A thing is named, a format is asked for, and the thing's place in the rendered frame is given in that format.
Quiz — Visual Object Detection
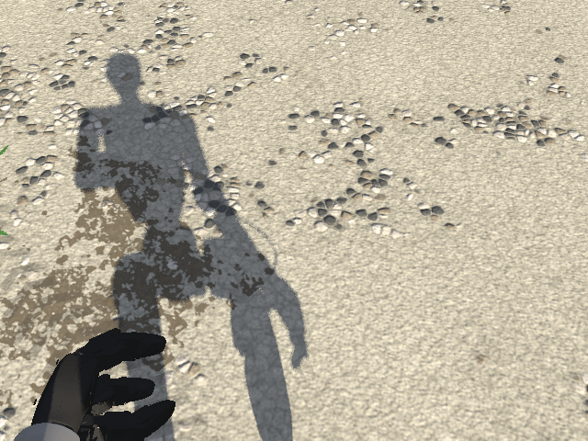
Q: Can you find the robot left hand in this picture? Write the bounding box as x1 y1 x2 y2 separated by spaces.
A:
31 328 175 441

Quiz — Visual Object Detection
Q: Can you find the robot left forearm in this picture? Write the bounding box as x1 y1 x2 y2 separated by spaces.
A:
14 423 80 441

